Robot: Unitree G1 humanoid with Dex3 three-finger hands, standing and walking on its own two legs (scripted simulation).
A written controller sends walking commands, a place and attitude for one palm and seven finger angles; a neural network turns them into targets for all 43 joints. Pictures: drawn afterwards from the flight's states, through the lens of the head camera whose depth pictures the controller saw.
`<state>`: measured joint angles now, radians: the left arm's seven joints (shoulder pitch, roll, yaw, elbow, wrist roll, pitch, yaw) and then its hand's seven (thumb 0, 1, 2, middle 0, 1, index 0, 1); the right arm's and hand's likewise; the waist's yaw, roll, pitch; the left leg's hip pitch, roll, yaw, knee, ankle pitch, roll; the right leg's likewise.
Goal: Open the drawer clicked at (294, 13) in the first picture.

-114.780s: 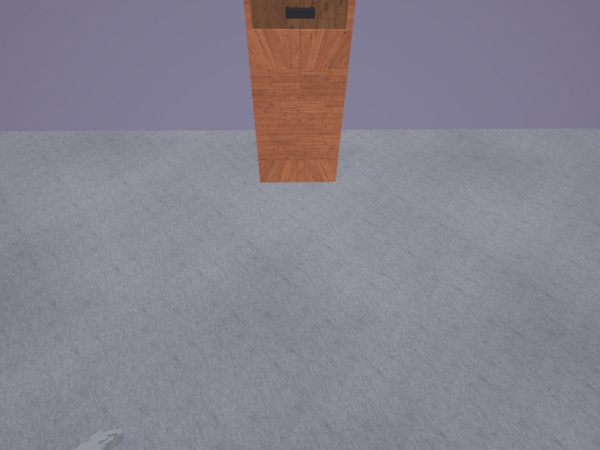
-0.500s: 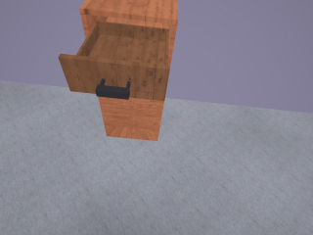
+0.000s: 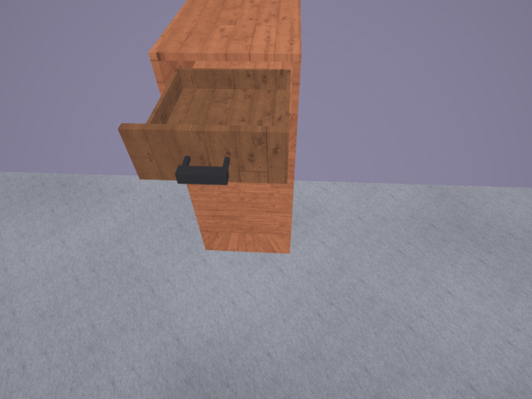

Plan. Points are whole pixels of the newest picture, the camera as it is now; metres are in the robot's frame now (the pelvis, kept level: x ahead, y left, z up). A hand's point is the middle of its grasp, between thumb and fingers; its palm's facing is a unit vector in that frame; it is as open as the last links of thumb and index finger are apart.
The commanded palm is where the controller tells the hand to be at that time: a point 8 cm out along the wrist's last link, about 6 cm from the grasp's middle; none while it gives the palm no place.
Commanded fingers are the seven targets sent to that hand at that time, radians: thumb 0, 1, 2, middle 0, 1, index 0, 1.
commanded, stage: let the arm hang, fingers relaxed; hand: left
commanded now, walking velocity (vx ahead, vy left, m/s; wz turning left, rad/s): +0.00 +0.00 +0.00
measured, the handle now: (204, 167) +0.53 +0.16 +0.04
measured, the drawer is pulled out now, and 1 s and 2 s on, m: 0.29 0.29 0.29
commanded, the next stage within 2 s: look to check the result in 0.28 s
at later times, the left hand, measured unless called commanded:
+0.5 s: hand out of the picture +0.06 +0.19 -0.16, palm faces -0.01 -0.96 -0.27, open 7.4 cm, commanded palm none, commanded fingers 0.00 0.90 0.90 -0.20 -0.30 -0.20 -0.30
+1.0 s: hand out of the picture +0.08 +0.18 -0.16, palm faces +0.00 -0.96 -0.28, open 7.4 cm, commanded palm none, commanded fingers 0.00 0.90 0.90 -0.20 -0.30 -0.20 -0.30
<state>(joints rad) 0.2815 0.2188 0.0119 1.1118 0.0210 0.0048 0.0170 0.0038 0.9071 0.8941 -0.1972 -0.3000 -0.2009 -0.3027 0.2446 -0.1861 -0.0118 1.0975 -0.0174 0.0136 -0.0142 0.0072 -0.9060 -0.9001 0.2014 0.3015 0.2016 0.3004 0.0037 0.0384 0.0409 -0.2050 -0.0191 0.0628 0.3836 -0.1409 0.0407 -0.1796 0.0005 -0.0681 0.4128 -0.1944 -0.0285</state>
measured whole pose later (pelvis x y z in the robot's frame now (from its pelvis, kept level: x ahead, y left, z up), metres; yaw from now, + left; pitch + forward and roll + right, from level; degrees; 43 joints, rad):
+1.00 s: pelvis +0.04 -0.03 +0.00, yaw +0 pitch -2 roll +0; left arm 0.18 0.24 0.02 1.13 0.01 -0.02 0.02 0.00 0.90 0.89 -0.20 -0.30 -0.20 -0.30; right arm 0.16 -0.25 -0.01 1.12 -0.02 0.01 -0.02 0.01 -0.91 -0.90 0.20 0.30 0.20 0.30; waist 0.00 0.02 0.06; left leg -0.13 0.02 0.05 0.33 -0.18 -0.01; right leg -0.08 0.05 -0.08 0.31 -0.21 -0.07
